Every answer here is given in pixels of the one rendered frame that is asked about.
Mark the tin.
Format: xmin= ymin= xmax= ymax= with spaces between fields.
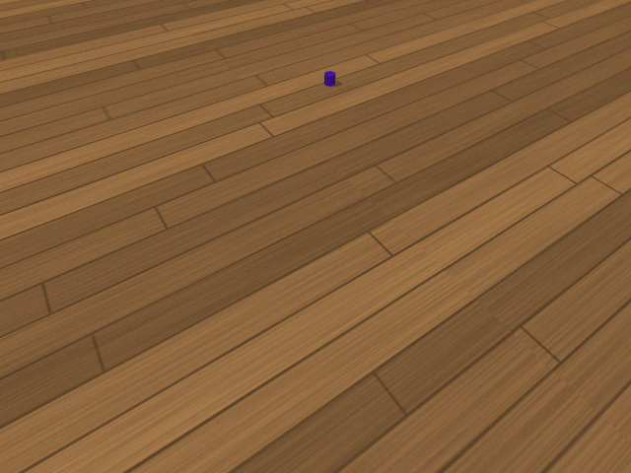
xmin=324 ymin=71 xmax=335 ymax=87

